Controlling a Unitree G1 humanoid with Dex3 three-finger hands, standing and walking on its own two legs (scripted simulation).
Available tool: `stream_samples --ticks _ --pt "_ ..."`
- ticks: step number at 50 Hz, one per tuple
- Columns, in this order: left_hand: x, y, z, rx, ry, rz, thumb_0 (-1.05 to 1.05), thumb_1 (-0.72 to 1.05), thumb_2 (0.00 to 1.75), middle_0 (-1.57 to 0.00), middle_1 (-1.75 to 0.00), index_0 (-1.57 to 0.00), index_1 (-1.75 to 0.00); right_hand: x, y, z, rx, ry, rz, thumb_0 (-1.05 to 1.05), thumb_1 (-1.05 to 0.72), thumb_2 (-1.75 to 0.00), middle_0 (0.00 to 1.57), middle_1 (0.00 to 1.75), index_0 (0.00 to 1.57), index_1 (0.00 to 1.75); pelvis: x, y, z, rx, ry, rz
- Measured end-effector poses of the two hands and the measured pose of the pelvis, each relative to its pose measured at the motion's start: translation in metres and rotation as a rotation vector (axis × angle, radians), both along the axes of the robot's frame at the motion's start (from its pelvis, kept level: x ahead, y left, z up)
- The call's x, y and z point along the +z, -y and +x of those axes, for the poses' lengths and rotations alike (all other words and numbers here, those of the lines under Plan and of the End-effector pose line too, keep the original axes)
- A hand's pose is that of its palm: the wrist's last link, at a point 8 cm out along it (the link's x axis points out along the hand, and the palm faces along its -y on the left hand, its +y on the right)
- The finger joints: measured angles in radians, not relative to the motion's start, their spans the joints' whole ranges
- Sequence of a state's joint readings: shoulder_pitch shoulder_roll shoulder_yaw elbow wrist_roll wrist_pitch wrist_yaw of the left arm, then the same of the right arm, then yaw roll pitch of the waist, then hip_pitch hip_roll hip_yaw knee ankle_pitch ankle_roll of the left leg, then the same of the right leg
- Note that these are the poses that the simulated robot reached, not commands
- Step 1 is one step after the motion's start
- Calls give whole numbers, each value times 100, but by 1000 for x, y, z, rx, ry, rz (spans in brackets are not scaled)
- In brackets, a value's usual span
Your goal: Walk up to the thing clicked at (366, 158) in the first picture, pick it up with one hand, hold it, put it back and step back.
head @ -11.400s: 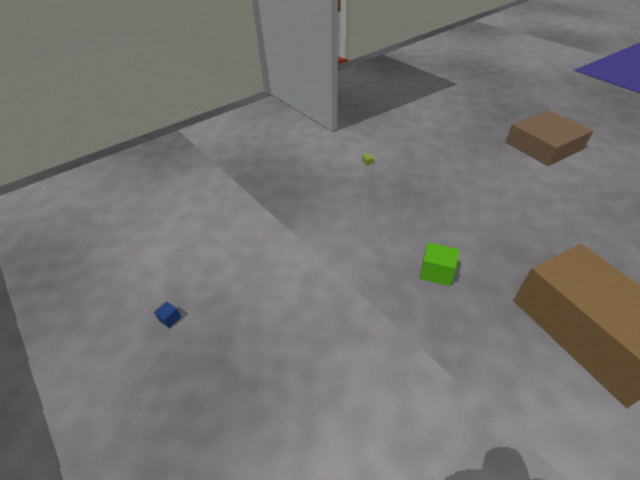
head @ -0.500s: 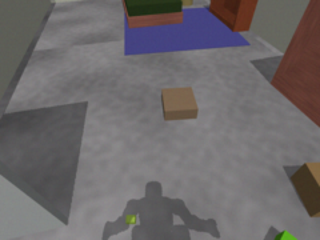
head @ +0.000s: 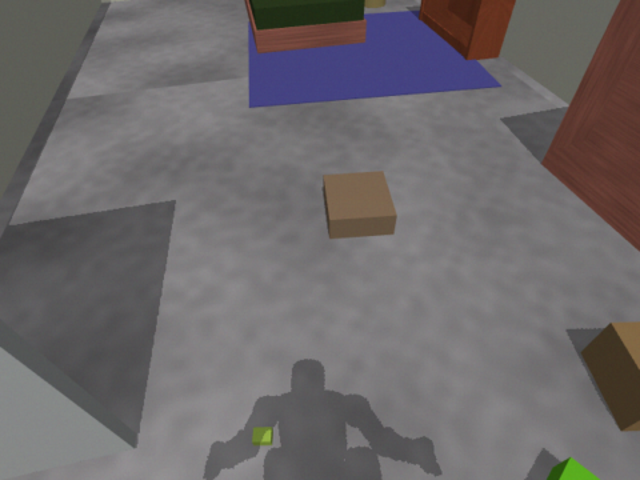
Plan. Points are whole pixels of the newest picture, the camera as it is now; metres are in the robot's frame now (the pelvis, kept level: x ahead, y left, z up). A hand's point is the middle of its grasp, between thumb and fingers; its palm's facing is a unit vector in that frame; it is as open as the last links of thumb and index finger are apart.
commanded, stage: stand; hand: left
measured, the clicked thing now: (262, 436) +0.42 +0.21 -0.76
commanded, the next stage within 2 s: rise first in 1.80 s
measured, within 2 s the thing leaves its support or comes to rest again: neither
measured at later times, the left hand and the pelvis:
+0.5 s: hand out of the picture +0.07 +0.25 -0.16, palm faces -0.03 -0.94 -0.35, open 7.4 cm; pelvis +0.01 +0.00 +0.00, yaw +0 degrees
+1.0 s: hand out of the picture +0.08 +0.25 -0.16, palm faces -0.04 -0.94 -0.35, open 7.4 cm; pelvis +0.01 +0.00 +0.00, yaw +0 degrees
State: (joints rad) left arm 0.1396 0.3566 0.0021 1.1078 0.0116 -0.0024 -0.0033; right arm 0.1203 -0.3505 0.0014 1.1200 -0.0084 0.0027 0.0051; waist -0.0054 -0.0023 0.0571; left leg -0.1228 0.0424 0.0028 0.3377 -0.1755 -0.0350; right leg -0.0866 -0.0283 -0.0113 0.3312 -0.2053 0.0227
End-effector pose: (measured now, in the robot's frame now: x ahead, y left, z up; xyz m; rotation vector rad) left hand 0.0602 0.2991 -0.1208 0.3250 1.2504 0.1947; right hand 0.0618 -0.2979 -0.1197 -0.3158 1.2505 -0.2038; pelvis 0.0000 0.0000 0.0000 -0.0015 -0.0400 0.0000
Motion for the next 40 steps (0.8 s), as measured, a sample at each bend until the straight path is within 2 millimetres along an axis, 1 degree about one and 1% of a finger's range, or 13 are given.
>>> stream_samples --ticks 7,26,40 --pt "0 1 2 -1 -3 -1 1 90 90 -20 -30 -20 -30 -1 0 1 1 -3 0 0 -91 -90 20 30 20 30 0 0 2 -1 -3 1" --pt "0 1 10 -2 6 3 1 90 90 -20 -30 -20 -30 0 0 13 7 12 0 0 -91 -90 20 30 20 30 0 1 7 1 -7 0" --pt "0 2 14 -5 13 0 1 90 90 -20 -30 -20 -30 1 0 16 6 18 -3 0 -91 -90 20 30 20 30 0 1 9 -1 -7 0"
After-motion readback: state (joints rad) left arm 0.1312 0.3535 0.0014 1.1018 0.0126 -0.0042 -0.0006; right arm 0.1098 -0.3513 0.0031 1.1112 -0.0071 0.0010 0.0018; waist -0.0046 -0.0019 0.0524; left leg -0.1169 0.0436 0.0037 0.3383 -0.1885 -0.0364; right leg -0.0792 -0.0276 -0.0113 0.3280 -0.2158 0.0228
